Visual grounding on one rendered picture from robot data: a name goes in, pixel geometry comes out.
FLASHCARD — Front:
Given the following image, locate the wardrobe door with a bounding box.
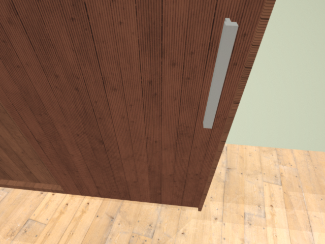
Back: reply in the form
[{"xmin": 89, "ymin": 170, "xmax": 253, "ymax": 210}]
[
  {"xmin": 0, "ymin": 101, "xmax": 59, "ymax": 185},
  {"xmin": 0, "ymin": 0, "xmax": 266, "ymax": 207}
]

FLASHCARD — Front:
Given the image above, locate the handle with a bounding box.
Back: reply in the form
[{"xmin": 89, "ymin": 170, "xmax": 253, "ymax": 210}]
[{"xmin": 203, "ymin": 18, "xmax": 238, "ymax": 129}]

